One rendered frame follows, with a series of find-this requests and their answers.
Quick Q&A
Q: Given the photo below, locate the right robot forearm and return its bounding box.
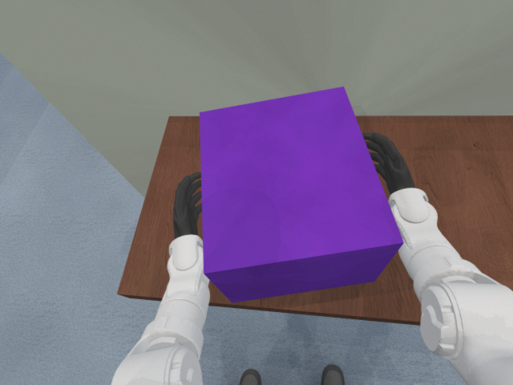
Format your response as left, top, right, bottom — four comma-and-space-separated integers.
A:
388, 188, 501, 304

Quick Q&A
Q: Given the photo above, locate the robot right foot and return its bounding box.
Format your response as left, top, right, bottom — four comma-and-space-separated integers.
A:
321, 364, 345, 385

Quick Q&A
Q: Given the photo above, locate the carton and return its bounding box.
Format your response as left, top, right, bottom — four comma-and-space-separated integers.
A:
200, 87, 404, 303

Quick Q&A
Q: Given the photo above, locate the robot left upper arm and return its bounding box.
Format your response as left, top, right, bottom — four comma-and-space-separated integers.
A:
112, 346, 203, 385

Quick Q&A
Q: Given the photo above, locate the robot right hand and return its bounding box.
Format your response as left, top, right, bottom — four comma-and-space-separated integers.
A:
362, 132, 415, 195

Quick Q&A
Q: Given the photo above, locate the robot right upper arm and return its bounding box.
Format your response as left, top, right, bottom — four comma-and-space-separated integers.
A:
420, 282, 513, 385

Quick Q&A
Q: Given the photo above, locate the robot foot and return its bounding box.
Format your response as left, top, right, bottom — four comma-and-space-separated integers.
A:
321, 364, 345, 385
240, 369, 261, 385

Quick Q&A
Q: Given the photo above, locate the table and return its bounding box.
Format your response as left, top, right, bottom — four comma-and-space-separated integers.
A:
117, 115, 513, 326

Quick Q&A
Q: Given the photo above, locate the left robot forearm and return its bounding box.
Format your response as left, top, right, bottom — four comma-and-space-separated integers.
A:
111, 235, 210, 385

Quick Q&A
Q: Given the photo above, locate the robot left hand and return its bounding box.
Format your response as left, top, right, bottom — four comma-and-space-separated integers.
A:
173, 172, 202, 239

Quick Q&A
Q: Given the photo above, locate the robot left foot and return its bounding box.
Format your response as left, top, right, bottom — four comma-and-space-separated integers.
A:
240, 369, 261, 385

